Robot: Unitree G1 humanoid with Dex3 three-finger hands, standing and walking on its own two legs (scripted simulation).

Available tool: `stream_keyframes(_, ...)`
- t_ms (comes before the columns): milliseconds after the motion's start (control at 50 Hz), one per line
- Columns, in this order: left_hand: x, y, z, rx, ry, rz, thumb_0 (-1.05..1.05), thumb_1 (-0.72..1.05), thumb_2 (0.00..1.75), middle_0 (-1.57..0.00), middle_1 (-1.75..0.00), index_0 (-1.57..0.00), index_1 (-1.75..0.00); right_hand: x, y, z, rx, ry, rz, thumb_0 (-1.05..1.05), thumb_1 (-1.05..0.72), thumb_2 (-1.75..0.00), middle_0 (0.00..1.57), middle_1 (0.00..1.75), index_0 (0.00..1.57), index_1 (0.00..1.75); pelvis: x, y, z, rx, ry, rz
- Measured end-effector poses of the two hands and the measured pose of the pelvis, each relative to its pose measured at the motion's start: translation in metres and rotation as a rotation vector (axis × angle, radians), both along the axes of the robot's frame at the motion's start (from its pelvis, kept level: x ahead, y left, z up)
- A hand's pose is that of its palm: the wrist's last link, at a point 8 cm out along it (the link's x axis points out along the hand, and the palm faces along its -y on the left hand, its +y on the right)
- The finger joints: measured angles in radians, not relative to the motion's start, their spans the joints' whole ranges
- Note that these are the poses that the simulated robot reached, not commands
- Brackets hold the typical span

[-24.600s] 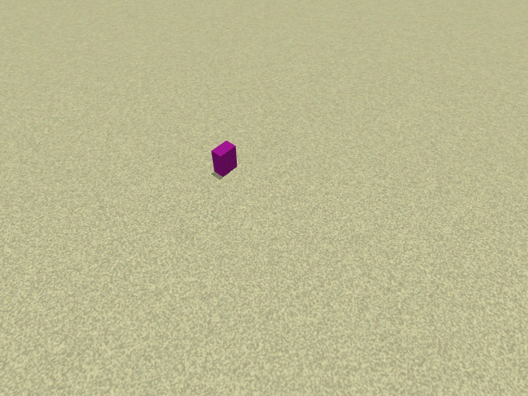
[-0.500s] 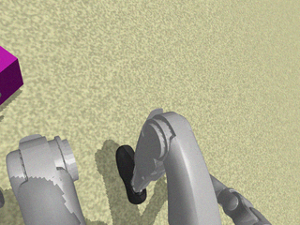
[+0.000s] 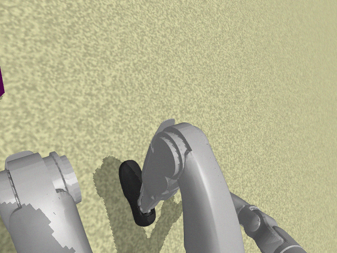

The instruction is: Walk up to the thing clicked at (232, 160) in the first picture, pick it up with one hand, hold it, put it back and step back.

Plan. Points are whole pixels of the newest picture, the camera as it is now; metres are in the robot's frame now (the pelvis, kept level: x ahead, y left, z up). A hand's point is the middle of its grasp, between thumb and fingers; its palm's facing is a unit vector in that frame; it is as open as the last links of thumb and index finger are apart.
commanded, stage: lower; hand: left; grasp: from the side
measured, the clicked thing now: out of the picture +0.47 +0.26 -0.20
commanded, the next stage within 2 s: loosen in 0.16 s
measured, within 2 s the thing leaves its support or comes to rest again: rests again in 0.44 s
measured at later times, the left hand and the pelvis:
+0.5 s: hand out of the picture +0.44 +0.29 -0.18, palm faces +0.45 -0.89 +0.02, open 10.7 cm; pelvis +0.00 +0.00 +0.00, yaw -1 degrees
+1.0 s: hand out of the picture +0.44 +0.34 -0.15, palm faces +0.50 -0.87 +0.01, open 17.2 cm; pelvis +0.00 +0.00 +0.00, yaw -1 degrees
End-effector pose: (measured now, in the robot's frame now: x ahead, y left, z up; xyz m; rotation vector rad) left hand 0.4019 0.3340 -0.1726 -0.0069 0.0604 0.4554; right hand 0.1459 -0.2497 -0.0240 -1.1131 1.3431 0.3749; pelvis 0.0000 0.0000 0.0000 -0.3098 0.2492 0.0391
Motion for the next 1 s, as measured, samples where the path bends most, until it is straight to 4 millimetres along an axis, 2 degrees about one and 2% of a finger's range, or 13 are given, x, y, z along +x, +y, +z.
stream_keyframes(320, -0.002, -0.004, -0.009, -0.002, 0.006, -0.004, -0.01, -0.45, 0.93, -0.74, -1.06, -0.75, -1.05, 0.002, 0.002, 0.004, -0.013, -0.001, 0.034, -0.01, -0.91, -0.90, 0.20, 0.30, 0.20, 0.30, -0.002, 0.001, -0.001, -0.011, -0.020, -0.009)
stream_keyframes(480, -0.003, -0.003, -0.009, -0.015, -0.022, 0.019, -0.01, -0.32, 0.76, -0.74, -0.87, -0.75, -0.86, 0.000, 0.004, 0.006, -0.022, 0.000, 0.044, -0.01, -0.92, -0.90, 0.21, 0.30, 0.20, 0.30, -0.003, 0.001, -0.002, -0.015, -0.030, -0.011)
stream_keyframes(540, -0.002, -0.003, -0.008, -0.012, -0.023, 0.009, -0.01, -0.33, 0.63, -0.68, -0.74, -0.69, -0.73, -0.001, 0.005, 0.006, -0.023, 0.000, 0.044, -0.01, -0.92, -0.90, 0.21, 0.30, 0.20, 0.30, -0.003, 0.002, -0.001, -0.017, -0.031, -0.012)
stream_keyframes(680, -0.002, -0.002, -0.008, -0.019, -0.022, 0.010, -0.01, -0.48, 0.34, -0.45, -0.42, -0.45, -0.42, -0.003, 0.007, 0.008, -0.023, -0.005, 0.044, -0.01, -0.92, -0.90, 0.21, 0.30, 0.20, 0.30, -0.004, 0.003, -0.001, -0.022, -0.034, -0.013)
stream_keyframes(820, -0.004, 0.000, -0.007, -0.025, -0.034, 0.020, -0.01, -0.56, 0.19, -0.24, -0.20, -0.23, -0.21, -0.004, 0.010, 0.011, -0.026, -0.011, 0.048, -0.01, -0.92, -0.90, 0.21, 0.30, 0.20, 0.30, -0.006, 0.004, -0.001, -0.028, -0.043, -0.014)
stream_keyframes(920, -0.005, 0.018, 0.002, -0.002, -0.075, 0.052, -0.01, -0.54, 0.17, -0.13, -0.12, -0.13, -0.13, -0.004, 0.010, 0.012, -0.029, -0.014, 0.039, -0.01, -0.91, -0.90, 0.21, 0.30, 0.20, 0.30, -0.006, 0.004, 0.000, -0.025, -0.043, -0.013)
stream_keyframes(1000, -0.008, 0.043, 0.025, 0.042, -0.116, 0.067, -0.02, -0.53, 0.16, -0.09, -0.09, -0.08, -0.10, -0.003, 0.008, 0.012, -0.024, -0.023, 0.010, -0.01, -0.91, -0.90, 0.21, 0.30, 0.20, 0.30, -0.004, 0.003, 0.003, -0.016, -0.025, -0.006)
